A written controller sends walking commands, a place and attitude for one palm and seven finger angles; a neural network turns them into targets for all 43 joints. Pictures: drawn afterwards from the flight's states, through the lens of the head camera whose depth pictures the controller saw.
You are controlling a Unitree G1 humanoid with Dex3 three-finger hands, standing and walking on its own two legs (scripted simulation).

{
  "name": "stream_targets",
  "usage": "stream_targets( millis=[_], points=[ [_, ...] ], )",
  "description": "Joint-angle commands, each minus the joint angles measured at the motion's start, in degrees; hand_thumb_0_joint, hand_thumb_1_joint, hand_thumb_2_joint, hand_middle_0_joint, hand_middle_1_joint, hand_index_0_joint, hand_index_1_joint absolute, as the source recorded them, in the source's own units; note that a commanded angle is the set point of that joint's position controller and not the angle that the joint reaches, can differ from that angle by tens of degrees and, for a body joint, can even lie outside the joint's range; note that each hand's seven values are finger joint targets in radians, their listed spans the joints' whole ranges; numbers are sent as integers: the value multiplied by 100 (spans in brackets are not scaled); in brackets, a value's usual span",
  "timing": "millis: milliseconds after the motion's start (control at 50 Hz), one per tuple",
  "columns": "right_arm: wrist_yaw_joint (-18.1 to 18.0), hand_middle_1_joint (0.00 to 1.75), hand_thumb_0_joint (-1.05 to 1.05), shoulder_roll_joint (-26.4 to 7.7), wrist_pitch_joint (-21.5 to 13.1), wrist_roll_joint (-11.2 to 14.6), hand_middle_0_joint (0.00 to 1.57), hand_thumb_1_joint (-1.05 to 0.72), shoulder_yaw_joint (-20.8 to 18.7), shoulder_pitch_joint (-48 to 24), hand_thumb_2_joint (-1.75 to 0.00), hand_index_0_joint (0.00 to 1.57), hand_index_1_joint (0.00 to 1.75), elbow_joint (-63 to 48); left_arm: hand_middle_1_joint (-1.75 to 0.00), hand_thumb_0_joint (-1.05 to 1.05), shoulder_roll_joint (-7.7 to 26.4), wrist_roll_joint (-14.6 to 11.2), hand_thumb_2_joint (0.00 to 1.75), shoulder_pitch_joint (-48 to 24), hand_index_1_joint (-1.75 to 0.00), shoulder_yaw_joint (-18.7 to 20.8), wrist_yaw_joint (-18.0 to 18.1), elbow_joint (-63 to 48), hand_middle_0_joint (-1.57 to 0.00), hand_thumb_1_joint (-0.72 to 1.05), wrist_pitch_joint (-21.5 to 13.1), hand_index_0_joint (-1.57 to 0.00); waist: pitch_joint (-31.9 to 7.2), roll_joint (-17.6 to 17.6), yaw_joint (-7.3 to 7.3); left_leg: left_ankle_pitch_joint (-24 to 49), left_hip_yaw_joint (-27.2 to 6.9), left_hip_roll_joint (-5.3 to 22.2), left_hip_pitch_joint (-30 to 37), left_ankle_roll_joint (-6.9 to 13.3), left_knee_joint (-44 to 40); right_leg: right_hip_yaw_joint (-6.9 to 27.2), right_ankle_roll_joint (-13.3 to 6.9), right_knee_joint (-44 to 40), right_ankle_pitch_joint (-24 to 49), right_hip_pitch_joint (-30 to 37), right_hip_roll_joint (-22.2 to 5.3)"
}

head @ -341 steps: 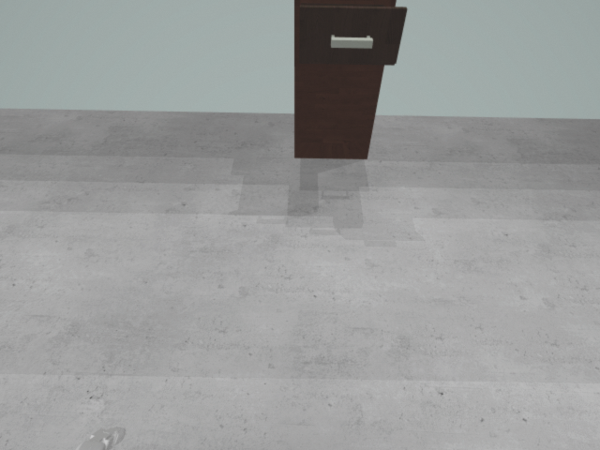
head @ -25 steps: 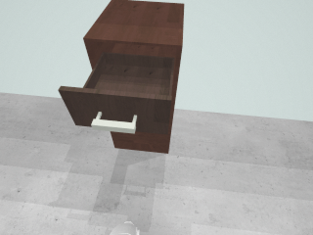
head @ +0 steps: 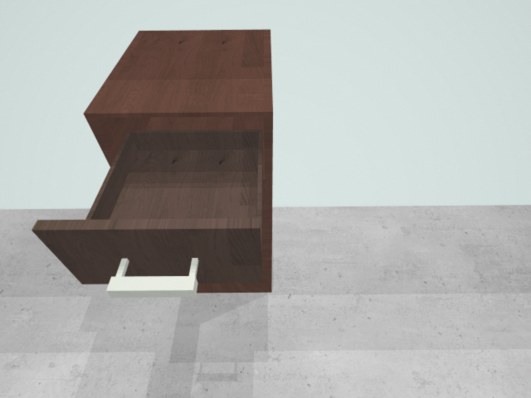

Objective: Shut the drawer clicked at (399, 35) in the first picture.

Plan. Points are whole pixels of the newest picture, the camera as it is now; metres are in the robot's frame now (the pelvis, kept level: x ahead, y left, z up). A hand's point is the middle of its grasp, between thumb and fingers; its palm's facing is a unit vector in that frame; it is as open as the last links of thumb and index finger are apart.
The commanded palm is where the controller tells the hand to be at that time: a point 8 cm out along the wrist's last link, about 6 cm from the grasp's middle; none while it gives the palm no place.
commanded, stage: come to a stop and stand still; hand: left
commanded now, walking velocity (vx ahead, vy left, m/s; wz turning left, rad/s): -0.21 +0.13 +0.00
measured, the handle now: (156, 275) +0.31 +0.20 -0.01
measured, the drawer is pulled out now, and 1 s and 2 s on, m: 0.30 0.30 0.30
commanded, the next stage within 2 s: look again from close up in 1.50 s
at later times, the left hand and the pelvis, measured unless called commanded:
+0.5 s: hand out of the picture -0.02 +0.24 -0.18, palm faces +0.09 -0.97 -0.21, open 7.4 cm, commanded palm none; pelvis -0.05 +0.04 +0.00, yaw +1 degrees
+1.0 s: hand out of the picture -0.03 +0.18 -0.17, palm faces -0.03 -0.97 -0.25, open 7.3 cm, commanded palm none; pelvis -0.05 +0.01 -0.01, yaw -1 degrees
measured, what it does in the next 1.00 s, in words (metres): steps on the spot: left foot, then right foot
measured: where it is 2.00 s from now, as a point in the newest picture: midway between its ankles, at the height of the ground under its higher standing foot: outside the picture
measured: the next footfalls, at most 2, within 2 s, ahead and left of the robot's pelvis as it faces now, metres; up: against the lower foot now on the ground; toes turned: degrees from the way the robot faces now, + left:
left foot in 0.42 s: -0.03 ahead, +0.15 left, +0.00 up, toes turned +2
right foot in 0.88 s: -0.03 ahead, -0.11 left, +0.00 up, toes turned -2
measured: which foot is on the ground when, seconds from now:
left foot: down 0.00-0.06, up 0.08-0.40, down 0.42-1.00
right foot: down 0.00-0.42, up 0.44-0.86, down 0.88-1.00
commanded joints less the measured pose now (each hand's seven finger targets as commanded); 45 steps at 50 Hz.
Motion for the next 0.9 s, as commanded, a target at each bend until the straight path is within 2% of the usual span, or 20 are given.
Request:
stream_targets(
  millis=[0,20,60,160,280,340,360,380,400,420,460,500,600,720,780,800,820,840,860,880],
  points=[
    [-13,30,0,-323,5,138,20,-90,-105,397,-90,20,30,-191,-30,0,878,-32,90,742,-30,51,107,103,-20,90,-90,-20,-305,-515,92,-335,-478,300,-731,-133,-72,1039,-600,-717,3473,1134,-1246],
    [-21,30,0,-236,78,127,20,-90,-105,453,-90,20,30,-136,-30,0,906,-42,90,667,-30,65,128,63,-20,90,-64,-20,-428,-497,83,-346,-428,283,-554,-175,142,1091,-761,-699,3822,1111,-1326],
    [-65,30,0,-401,210,112,20,-90,-170,436,-90,20,30,-145,-30,0,937,-49,90,603,-30,109,167,56,-20,90,-61,-20,-579,-1337,172,-1112,-467,217,-685,-245,1006,1209,-1039,-917,4177,1169,-1418],
    [-59,30,0,-472,375,109,20,-90,-256,123,-90,20,30,-344,-30,0,992,30,90,392,-30,283,261,-97,-20,90,41,-20,-618,-662,312,-1491,-1025,81,-1391,-268,2814,1312,-1408,-984,3926,1272,-1631],
    [52,30,0,-455,369,91,20,-90,-257,92,-90,20,30,-572,-30,0,1105,106,90,36,-30,347,211,-345,-20,90,127,-20,-595,-933,257,-1071,-928,63,-898,-251,1978,1247,-1084,-1522,559,503,-1299],
    [60,30,0,-400,254,81,20,-90,-198,629,-90,20,30,-410,-30,0,1050,76,90,-139,-30,313,159,-336,-20,90,188,-20,-613,-1070,-9,-373,-590,-115,262,-157,256,1067,-640,-1617,-1404,-237,-858],
    [47,30,0,-432,206,75,20,-90,-185,816,-90,20,30,-318,-30,0,911,45,90,-138,-30,259,141,-311,-20,90,212,-20,-645,-784,-100,-166,-636,-90,776,-166,-426,866,-416,-1280,-1925,-573,-597],
    [19,30,0,-698,153,21,20,-90,-212,855,-90,20,30,-337,-30,0,638,-16,90,-111,-30,175,113,-340,-20,90,244,-20,-408,215,-139,-834,-1358,387,532,-49,-1085,541,-173,-529,-2154,-936,-159],
    [-6,30,0,-1060,112,-50,20,-90,-269,549,-90,20,30,-483,-30,0,259,-76,90,-21,-30,114,78,-392,-20,90,265,-20,81,1673,-95,-2264,-2832,1466,-370,266,-2073,67,51,634,-1778,-1212,398],
    [-46,30,0,-1243,139,-61,20,-90,-256,19,-90,20,30,-710,-30,0,337,-40,90,-180,-30,136,60,-418,-20,90,276,-20,686,1681,-28,-2858,-3267,1891,-1594,563,-2578,373,2,1243,-1477,-969,391],
    [-68,30,0,-1099,79,-56,20,-90,-197,-508,-90,20,30,-796,-30,0,498,69,90,137,-30,205,-20,-203,-20,90,306,-20,748,1383,247,-2436,-2914,1640,-1697,545,-2536,630,-43,2186,-1039,-902,380],
    [-98,30,0,-1008,2,-19,20,-90,-156,-413,-90,20,30,-743,-30,0,475,63,90,579,-30,208,-84,30,-20,90,240,-20,738,854,301,-1670,-2290,1343,-1038,477,-2238,595,5,2756,-683,-1334,480],
    [-176,30,0,-876,-85,11,20,-90,-172,340,-90,20,30,-487,-30,0,473,38,90,639,-30,160,-79,70,-20,90,162,-20,327,699,24,220,-1987,1404,360,602,-1796,569,127,2634,-604,-1731,369],
    [-245,30,0,-891,-55,-26,20,-90,-182,631,-90,20,30,-211,-30,0,274,-18,90,383,-30,53,-69,-4,-20,90,198,-20,-60,969,-136,2592,-1887,1636,794,936,-1157,348,94,1377,-1352,-1031,259],
    [-214,30,0,-908,-5,-19,20,-90,-191,419,-90,20,30,-150,-30,0,128,-64,90,611,-30,14,-40,125,-20,90,144,-20,-233,1069,-24,2592,-1831,1499,377,865,-909,206,1,394,-1299,-112,373],
    [-108,30,0,-1297,-86,75,20,-90,-216,-304,-90,20,30,-402,-30,0,363,12,90,1301,-30,-59,172,605,-20,90,19,-20,-248,1025,414,2477,-1341,1428,-654,490,333,615,-304,139,-250,618,-49],
    [-9,30,0,-613,-47,40,20,-90,-83,-388,-90,20,30,-736,-30,0,583,21,90,1524,-30,-51,126,317,-20,90,-62,-20,-28,-351,516,-162,-793,523,-1455,192,700,1084,-323,-1003,-935,628,-88],
    [14,30,0,-382,-57,2,20,-90,-32,-76,-90,20,30,-736,-30,0,650,39,90,1310,-30,-16,133,251,-20,90,-131,-20,-65,-516,162,-569,-621,159,-1250,52,1157,1636,-657,-1232,-87,365,-651],
    [55,30,0,-109,-12,-17,20,-90,92,177,-90,20,30,-681,-30,0,778,-12,90,1102,-30,-60,141,229,-20,90,-270,-20,-481,-469,63,-943,-652,167,-1057,-27,1264,1687,-954,-1288,653,681,-1001],
    [83,30,0,-75,-40,18,20,-90,74,362,-90,20,30,-655,-30,0,773,38,90,875,-30,-92,133,161,-20,90,-245,-20,-657,-210,-72,-846,-606,21,-650,-57,943,1220,-911,-930,1242,690,-697]
  ],
)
